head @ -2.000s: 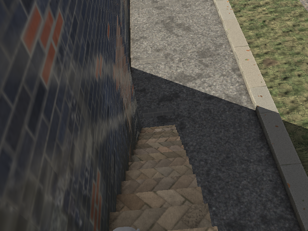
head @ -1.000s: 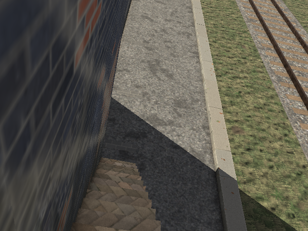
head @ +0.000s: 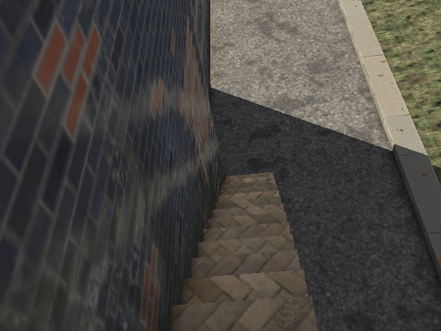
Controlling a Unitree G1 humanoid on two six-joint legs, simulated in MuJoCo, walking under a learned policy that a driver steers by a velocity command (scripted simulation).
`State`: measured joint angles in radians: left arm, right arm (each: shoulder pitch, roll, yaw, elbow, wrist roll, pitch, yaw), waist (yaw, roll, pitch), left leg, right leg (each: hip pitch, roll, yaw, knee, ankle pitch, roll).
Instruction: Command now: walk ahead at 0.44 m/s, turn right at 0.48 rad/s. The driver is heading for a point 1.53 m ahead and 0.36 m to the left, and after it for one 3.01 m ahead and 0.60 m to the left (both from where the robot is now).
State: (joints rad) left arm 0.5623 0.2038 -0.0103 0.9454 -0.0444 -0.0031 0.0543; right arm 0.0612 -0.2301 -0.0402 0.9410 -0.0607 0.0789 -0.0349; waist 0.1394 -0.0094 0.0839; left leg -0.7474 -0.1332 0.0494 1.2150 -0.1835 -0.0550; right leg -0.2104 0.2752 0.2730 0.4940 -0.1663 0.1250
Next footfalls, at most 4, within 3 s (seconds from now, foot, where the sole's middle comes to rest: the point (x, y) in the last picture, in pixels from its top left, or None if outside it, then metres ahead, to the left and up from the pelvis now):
0.32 right None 0.04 -0.12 -0.77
0.64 left None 0.26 -0.14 -0.98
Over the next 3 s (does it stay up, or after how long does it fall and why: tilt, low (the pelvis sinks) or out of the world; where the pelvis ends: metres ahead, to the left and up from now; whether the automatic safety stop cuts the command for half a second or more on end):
falls after 0.76 s (out of the world)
